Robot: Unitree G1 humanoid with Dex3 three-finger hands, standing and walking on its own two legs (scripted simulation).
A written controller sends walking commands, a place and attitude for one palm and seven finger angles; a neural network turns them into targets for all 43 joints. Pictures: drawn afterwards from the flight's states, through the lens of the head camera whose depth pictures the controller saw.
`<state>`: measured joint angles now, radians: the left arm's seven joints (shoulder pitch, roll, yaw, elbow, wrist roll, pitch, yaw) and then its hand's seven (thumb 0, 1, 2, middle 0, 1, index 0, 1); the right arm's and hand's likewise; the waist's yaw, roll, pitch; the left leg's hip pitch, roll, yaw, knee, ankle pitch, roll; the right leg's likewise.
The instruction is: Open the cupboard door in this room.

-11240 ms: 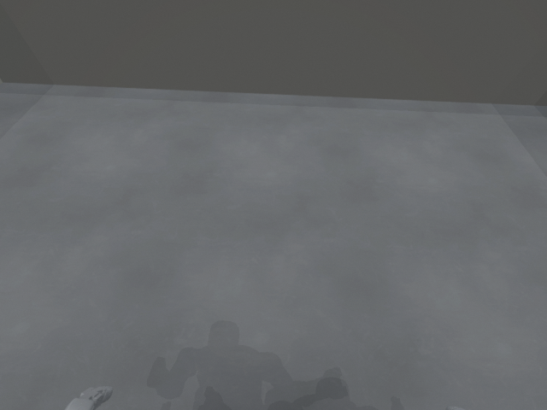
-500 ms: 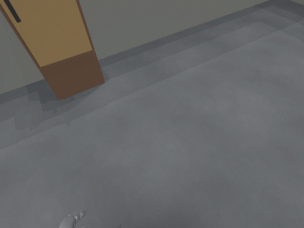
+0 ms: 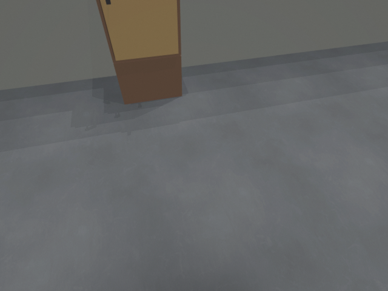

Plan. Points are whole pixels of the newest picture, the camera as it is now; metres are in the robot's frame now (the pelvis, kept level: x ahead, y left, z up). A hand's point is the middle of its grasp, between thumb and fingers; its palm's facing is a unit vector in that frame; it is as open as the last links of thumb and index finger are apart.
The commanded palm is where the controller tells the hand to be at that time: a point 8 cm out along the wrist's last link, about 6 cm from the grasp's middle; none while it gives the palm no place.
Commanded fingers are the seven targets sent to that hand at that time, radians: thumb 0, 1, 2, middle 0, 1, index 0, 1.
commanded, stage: turn or walk to find it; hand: left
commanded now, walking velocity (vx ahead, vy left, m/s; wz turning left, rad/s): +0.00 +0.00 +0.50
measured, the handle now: out of the picture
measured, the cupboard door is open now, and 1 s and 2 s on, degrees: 0 0 0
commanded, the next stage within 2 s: stand and wait in 0.68 s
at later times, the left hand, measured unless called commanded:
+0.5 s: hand out of the picture +0.07 +0.21 -0.14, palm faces +0.13 -0.96 -0.24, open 7.3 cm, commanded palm none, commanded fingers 0.00 0.90 0.90 -0.20 -0.30 -0.20 -0.30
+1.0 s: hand out of the picture -0.06 +0.11 -0.16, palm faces +0.45 -0.88 -0.14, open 7.3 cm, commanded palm none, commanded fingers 0.00 0.90 0.90 -0.20 -0.30 -0.20 -0.30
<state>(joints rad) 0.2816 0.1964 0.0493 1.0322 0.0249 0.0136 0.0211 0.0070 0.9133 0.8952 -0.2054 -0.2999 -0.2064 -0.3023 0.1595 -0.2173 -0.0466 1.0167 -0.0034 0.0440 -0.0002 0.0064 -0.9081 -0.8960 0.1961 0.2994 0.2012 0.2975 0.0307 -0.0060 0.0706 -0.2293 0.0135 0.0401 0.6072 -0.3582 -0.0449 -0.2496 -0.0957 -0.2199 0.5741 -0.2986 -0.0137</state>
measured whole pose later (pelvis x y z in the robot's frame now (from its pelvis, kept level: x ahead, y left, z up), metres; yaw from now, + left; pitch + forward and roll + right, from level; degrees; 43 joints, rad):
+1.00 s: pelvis +0.13 +0.04 -0.01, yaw +20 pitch +0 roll +0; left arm 0.54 0.08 0.00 1.17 0.03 -0.06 0.02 0.01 0.91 0.90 -0.20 -0.30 -0.20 -0.30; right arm 0.13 -0.18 -0.04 1.03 -0.02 0.00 0.03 0.01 -0.91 -0.90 0.19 0.30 0.20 0.30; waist 0.07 0.01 0.07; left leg -0.47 0.04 0.12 0.68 -0.22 0.02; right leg 0.07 -0.08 -0.23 0.39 -0.45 0.05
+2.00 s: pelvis +0.24 +0.04 +0.01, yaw +23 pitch -3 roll +1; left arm 0.31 0.10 0.00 1.16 0.00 0.00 0.03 0.01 0.92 0.90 -0.20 -0.30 -0.20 -0.30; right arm 0.32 -0.13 -0.01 1.17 -0.01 0.00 -0.03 0.00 -0.91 -0.90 0.20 0.30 0.20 0.30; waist 0.00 0.02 0.03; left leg -0.13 0.04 0.06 0.40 -0.22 -0.03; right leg -0.20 0.01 -0.11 0.43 -0.20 -0.06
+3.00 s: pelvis +0.24 +0.06 +0.01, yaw +22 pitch -2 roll +1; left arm 0.31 0.12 0.01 1.14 0.01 -0.01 0.03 0.01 0.91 0.90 -0.20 -0.30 -0.20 -0.30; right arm 0.31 -0.12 -0.01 1.15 -0.01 -0.02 -0.03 0.00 -0.91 -0.90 0.20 0.30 0.20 0.30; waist 0.01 0.01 0.02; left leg -0.13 0.02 0.10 0.41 -0.25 0.00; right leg -0.21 -0.01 -0.08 0.45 -0.21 -0.03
